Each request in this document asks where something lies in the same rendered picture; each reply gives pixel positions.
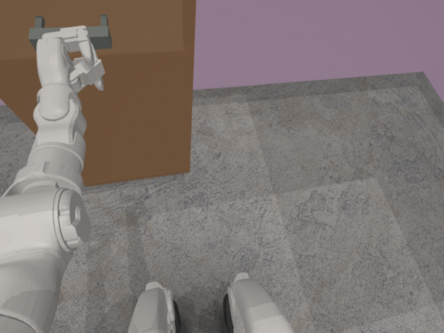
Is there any left robot forearm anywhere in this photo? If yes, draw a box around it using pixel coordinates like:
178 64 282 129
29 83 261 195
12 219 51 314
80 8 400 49
0 85 87 199

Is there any right robot thigh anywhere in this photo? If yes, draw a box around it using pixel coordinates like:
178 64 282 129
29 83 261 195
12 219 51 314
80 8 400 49
228 278 294 333

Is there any left robot thigh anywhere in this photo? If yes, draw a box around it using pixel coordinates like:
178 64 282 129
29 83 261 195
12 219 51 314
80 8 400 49
128 287 175 333

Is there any left robot hand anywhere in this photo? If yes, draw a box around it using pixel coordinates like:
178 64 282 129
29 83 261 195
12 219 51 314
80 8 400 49
36 26 105 95

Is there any handle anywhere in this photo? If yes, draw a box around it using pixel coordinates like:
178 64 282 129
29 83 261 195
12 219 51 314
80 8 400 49
28 15 112 50

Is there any drawer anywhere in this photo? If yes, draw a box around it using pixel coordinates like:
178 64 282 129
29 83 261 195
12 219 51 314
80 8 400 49
0 0 183 58

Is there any left robot upper arm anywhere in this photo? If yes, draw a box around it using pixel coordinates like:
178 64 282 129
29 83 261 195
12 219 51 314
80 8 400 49
0 187 91 333

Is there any cabinet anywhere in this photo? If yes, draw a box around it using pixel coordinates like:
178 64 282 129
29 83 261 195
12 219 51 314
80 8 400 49
0 0 196 187

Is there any robot thigh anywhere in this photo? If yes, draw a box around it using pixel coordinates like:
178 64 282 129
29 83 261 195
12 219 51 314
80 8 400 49
128 287 175 333
228 278 294 333

